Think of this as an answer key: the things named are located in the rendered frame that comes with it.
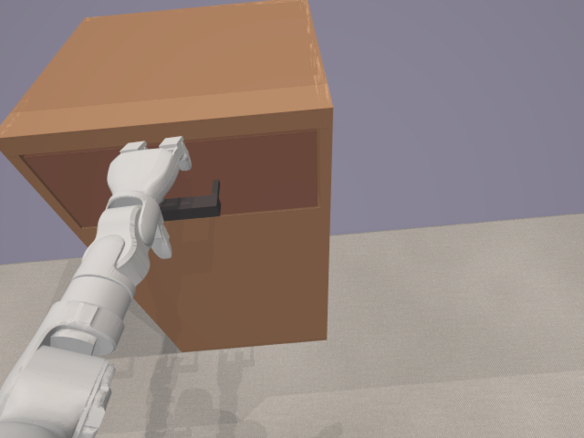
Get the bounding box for handle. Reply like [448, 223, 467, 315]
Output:
[159, 180, 221, 221]

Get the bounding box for robot left upper arm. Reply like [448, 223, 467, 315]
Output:
[0, 345, 116, 438]

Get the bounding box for cabinet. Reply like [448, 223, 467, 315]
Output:
[0, 0, 333, 352]

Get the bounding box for robot left hand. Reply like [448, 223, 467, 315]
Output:
[107, 136, 192, 259]

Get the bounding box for left robot forearm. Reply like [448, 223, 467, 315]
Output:
[0, 191, 161, 416]

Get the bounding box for drawer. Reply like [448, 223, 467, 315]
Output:
[23, 128, 318, 227]

